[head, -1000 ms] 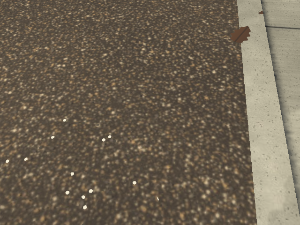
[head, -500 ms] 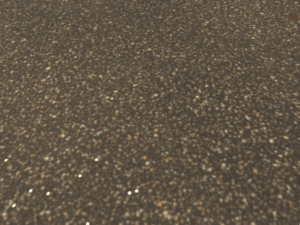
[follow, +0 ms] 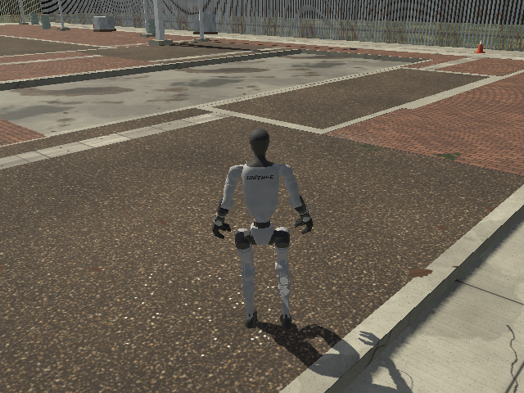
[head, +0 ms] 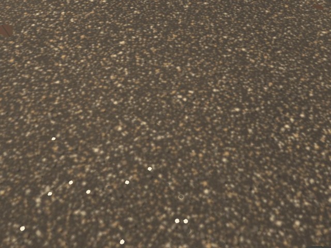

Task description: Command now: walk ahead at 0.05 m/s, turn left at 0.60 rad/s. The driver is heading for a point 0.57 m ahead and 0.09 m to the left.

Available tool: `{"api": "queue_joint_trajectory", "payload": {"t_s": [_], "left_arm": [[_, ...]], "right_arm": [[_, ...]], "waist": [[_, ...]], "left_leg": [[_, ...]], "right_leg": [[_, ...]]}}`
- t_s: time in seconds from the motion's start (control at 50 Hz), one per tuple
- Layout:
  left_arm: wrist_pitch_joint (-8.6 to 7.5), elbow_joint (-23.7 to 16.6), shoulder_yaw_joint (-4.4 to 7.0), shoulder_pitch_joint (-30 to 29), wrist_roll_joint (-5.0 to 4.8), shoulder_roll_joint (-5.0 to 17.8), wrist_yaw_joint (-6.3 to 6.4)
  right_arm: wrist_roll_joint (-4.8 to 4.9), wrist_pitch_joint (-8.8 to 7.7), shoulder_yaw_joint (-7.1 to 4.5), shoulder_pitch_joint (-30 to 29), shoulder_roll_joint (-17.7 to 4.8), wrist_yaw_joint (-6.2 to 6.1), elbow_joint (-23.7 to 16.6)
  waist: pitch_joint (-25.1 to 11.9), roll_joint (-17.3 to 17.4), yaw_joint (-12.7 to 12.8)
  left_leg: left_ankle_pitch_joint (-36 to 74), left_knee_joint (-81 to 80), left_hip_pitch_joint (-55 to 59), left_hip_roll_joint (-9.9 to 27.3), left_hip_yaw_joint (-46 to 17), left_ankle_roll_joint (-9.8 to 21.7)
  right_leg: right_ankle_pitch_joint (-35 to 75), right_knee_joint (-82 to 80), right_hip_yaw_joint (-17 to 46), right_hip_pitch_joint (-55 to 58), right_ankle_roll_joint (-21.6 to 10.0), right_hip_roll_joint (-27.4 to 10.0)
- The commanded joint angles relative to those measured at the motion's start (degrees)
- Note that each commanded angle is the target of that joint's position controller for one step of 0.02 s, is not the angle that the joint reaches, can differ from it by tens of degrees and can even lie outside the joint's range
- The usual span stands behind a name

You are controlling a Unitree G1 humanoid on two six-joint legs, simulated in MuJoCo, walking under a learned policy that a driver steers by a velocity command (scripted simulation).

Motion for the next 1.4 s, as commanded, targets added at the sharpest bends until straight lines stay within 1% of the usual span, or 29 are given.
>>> {"api": "queue_joint_trajectory", "payload": {"t_s": [0.02, 0.16, 0.22, 0.24, 0.26, 0.28, 0.32, 0.36, 0.48, 0.62, 0.66, 0.68, 0.7, 0.72, 0.74, 0.76, 0.8, 0.86, 0.96, 1.08, 1.14, 1.18, 1.2, 1.22, 1.24, 1.26, 1.3, 1.34, 1.4], "left_arm": [[0.12, -2.36, 1.27, 4.46, 0.16, 4.61, 0.52], [0.23, -3.87, 1.27, 1.28, -0.34, 4.05, -0.41], [-0.44, -3.31, 1.95, 4.50, -0.32, 3.99, -1.05], [-0.44, -3.08, 2.80, 6.34, 0.30, 6.36, -0.82], [-0.03, -3.62, 3.95, 6.30, 1.82, 11.74, -0.48], [-0.09, -3.94, 4.20, 5.20, 3.39, 12.01, -0.67], [-0.33, -6.19, 2.63, -0.79, 1.85, 6.17, 0.25], [-0.19, -6.08, 2.17, -0.08, -0.13, 5.04, 1.00], [-0.70, -4.41, 3.29, 9.48, 0.04, 7.81, 1.36], [-1.67, -2.66, 4.64, 8.71, -1.70, 10.80, -0.74], [-1.38, -1.71, 4.26, 7.73, -2.49, 10.01, -1.51], [-1.42, -1.16, 3.43, 8.43, -2.13, 7.71, -1.81], [-1.82, -1.13, 1.91, 8.30, -0.87, 3.77, -2.23], [-2.69, -5.04, 0.14, 5.60, 1.41, -1.16, -2.65], [-4.00, -6.52, 1.54, 3.57, -1.14, 4.60, -2.44], [-4.63, -6.73, 2.44, 1.55, -2.77, 7.75, -2.52], [-5.02, -4.68, 2.39, 2.85, -1.29, 7.10, -2.46], [-4.42, -2.88, 2.23, 4.80, -0.40, 5.44, -2.99], [-4.21, -4.13, 0.45, -2.79, -0.73, 1.33, -3.28], [-5.07, -7.24, -0.16, -11.82, -1.50, 1.11, -5.40], [-5.10, -6.69, 0.49, -8.68, -1.23, 2.94, -5.67], [-4.55, -3.76, 2.34, 3.06, -1.10, 6.54, -4.79], [-4.14, -2.02, 3.10, 12.49, -1.07, 8.89, -4.12], [-4.06, -1.32, 4.53, 18.20, -0.90, 14.39, -4.08], [-3.85, -0.59, 3.28, 18.87, -1.72, 9.25, -4.01], [-3.52, -1.24, 2.75, 14.58, -1.59, 7.81, -3.47], [-3.32, -2.58, 2.23, 8.12, -0.89, 6.31, -2.99], [-3.71, -3.67, 1.52, 4.57, 0.29, 4.36, -2.76], [-4.56, -1.96, 1.56, 4.40, 0.03, 5.23, -2.45]], "right_arm": [[-0.41, -0.26, -3.02, -1.21, -9.53, -1.33, -4.07], [0.08, 1.17, -3.30, -1.05, -9.62, -1.72, -3.85], [0.88, 1.79, -3.12, -1.59, -9.06, -1.73, -3.81], [1.08, 1.78, -2.69, -0.10, -7.56, -1.86, -3.58], [1.05, 1.62, -2.12, 0.36, -4.90, -1.90, -4.54], [0.83, 0.68, -3.17, 0.25, -8.05, -1.83, -5.30], [0.79, 0.94, -4.64, 3.76, -11.47, -1.54, -1.91], [0.42, 1.79, -3.77, 4.64, -8.21, -1.55, -0.97], [0.94, 0.40, -1.93, -3.64, -4.69, -0.25, -4.61], [1.17, -0.64, -0.95, -1.58, -3.48, 1.42, -3.59], [1.25, -1.01, -0.95, 3.91, -2.78, 1.51, -1.10], [1.34, -1.06, -1.59, 9.07, -3.74, 1.17, 1.31], [1.55, -1.17, -2.85, 16.06, -6.38, 0.71, 3.09], [0.36, -1.57, -3.66, 19.91, -13.90, -0.19, 2.41], [0.53, -2.83, -3.93, 18.80, -15.02, 0.32, 0.88], [0.68, -3.89, -2.71, 16.97, -11.19, 0.67, 1.12], [0.19, -4.55, -1.04, 11.73, -6.92, 0.72, 1.00], [-0.47, -4.96, -0.38, 9.08, -5.91, 0.04, 1.52], [0.14, -5.20, -0.39, 12.51, -6.55, -1.00, 5.44], [1.01, -4.79, -0.86, 17.55, -7.82, -1.24, 10.09], [0.81, -4.11, -1.36, 16.71, -9.32, -1.58, 10.98], [0.27, -3.30, -1.30, 15.64, -9.72, -1.95, 10.97], [-0.61, -3.31, -0.78, 15.98, -8.84, -2.32, 10.04], [-1.19, -4.34, 1.37, 23.62, -1.56, -1.32, 8.72], [-0.80, -6.07, 1.20, 20.56, -4.34, -0.66, 9.42], [1.56, -7.27, 0.21, 13.11, -7.64, 0.02, 6.70], [0.76, -8.52, 0.53, 6.69, -7.03, -0.24, 4.93], [-0.05, -7.39, 0.27, 9.42, -6.31, -0.66, 5.77], [-1.04, -5.81, 0.93, 10.75, -3.73, -1.53, 6.12]], "waist": [[-13.62, 6.47, 1.89], [-11.88, 9.67, -0.04], [-11.05, 10.14, 1.93], [-11.05, 7.40, 2.05], [-9.28, -6.42, 0.61], [-7.58, -16.45, 0.56], [-6.90, -7.80, -1.63], [-5.82, -7.61, -0.51], [-4.83, -8.38, 5.44], [-2.84, -9.08, 3.60], [-3.38, -6.26, 0.01], [-5.01, -3.64, -2.06], [-8.24, 2.82, -5.33], [-10.20, 20.48, -4.97], [-10.40, 16.15, -6.42], [-5.43, 11.96, -5.90], [-1.75, 8.19, -2.69], [-2.00, 7.05, 0.10], [-1.05, 5.20, -1.85], [2.57, 4.83, -3.87], [-1.15, 6.71, -1.40], [-10.09, 7.64, 5.00], [-16.94, 5.44, 8.74], [-26.64, -10.21, 5.16], [-30.34, -9.85, 7.08], [-19.55, -7.79, 7.11], [-8.09, 1.85, 3.54], [-5.79, -0.48, -0.56], [-5.77, -1.84, -2.19]], "left_leg": [[15.56, -8.01, 10.67, 13.42, -16.82, 11.28], [-6.51, -8.73, 7.35, 11.49, -23.10, 8.58], [-8.18, -5.65, 5.89, 9.38, -24.41, 5.85], [-13.37, -1.64, 1.84, 6.70, -22.27, 3.09], [-23.73, 10.74, -8.65, -0.53, -11.79, -0.73], [-29.71, 25.38, -12.51, -3.51, -5.19, -3.47], [-21.26, 37.58, -11.77, 0.49, -5.19, -5.65], [-14.84, 42.85, -16.37, 2.02, -2.71, -7.06], [-12.31, 31.08, -18.91, 6.00, 1.82, -8.03], [-15.28, 11.88, 0.35, 7.02, 6.67, -3.43], [-9.95, 2.38, 10.94, 4.99, 8.93, -1.18], [-10.01, 0.09, 20.08, 2.76, 9.92, -0.12], [-10.67, -2.52, 30.85, 5.92, 3.33, 1.34], [-12.87, -8.63, 39.77, 21.42, -23.33, 7.46], [-24.24, -15.07, 36.26, 27.47, -37.30, 16.22], [-27.14, -15.96, 33.67, 25.95, -32.83, 15.47], [-19.69, -16.17, 27.06, 20.73, -22.07, 11.64], [-1.12, -18.24, 22.40, 17.01, -12.33, 9.55], [10.17, -19.20, 21.15, 14.10, -3.42, 7.22], [10.22, -18.35, 26.56, 17.39, -3.28, 6.87], [29.39, -11.68, 32.35, 18.18, -1.57, 5.21], [49.66, 4.64, 31.88, 15.44, 2.19, 2.87], [39.73, 19.15, 19.57, 14.16, 2.99, 1.07], [1.21, 45.32, -5.78, 3.60, 3.62, -3.97], [-24.66, 51.69, -12.98, 0.73, -4.13, -3.67], [-21.77, 53.37, -18.51, 4.20, -4.75, -3.13], [-14.69, 44.91, -16.19, 8.61, -2.60, -2.53], [-12.88, 40.42, -8.81, 10.57, -1.98, -3.92], [-10.44, 31.27, -4.17, 9.82, 0.66, -7.21]], "right_leg": [[2.68, -7.54, 1.34, 1.30, 0.77, 0.37], [7.22, -21.95, 2.45, 7.37, -0.34, 2.49], [13.02, -36.23, 0.94, 15.34, -2.73, 2.87], [14.62, -41.11, 4.39, 20.87, -4.92, -2.42], [15.09, -45.91, 17.77, 24.40, -11.04, -15.06], [20.37, -49.62, 29.19, 19.16, -18.68, -23.05], [15.30, -48.46, 19.11, 17.74, -15.52, -17.74], [6.23, -49.44, 14.19, 21.39, -12.82, -14.05], [-0.14, -53.50, 9.26, 29.07, -13.50, -15.48], [3.21, -53.24, 0.62, 19.10, -12.94, -16.54], [2.49, -48.92, -1.63, 14.75, -12.12, -15.83], [3.77, -43.54, -3.99, 10.34, -10.90, -13.96], [7.43, -29.43, -9.41, 4.60, -7.78, -10.08], [-6.63, -4.69, -11.50, -13.15, -2.47, -3.36], [-6.62, 5.26, -3.19, -22.78, -2.33, -0.99], [-1.69, 7.56, -0.84, -25.76, -3.47, -3.99], [9.32, 3.34, -0.45, -22.69, -4.12, -6.74], [18.85, -2.19, -1.29, -16.62, -2.55, -6.52], [31.04, -20.49, -2.83, -11.89, -1.48, -3.82], [33.13, -33.97, -2.99, -9.34, -4.90, -1.67], [26.44, -35.07, -5.40, -3.73, -7.87, 1.10], [24.64, -35.24, -8.68, 13.15, -11.35, 5.17], [26.83, -32.15, -1.22, 31.99, -14.32, -0.60], [14.63, -34.44, 30.19, 55.62, -25.98, -16.52], [8.15, -44.69, 44.41, 58.15, -26.04, -18.58], [5.73, -46.67, 36.33, 50.45, -22.92, -16.98], [14.39, -49.70, 25.14, 31.31, -20.64, -12.79], [32.63, -51.50, 18.12, 20.87, -20.42, -10.31], [54.69, -51.12, 8.07, 13.36, -20.50, -8.44]]}}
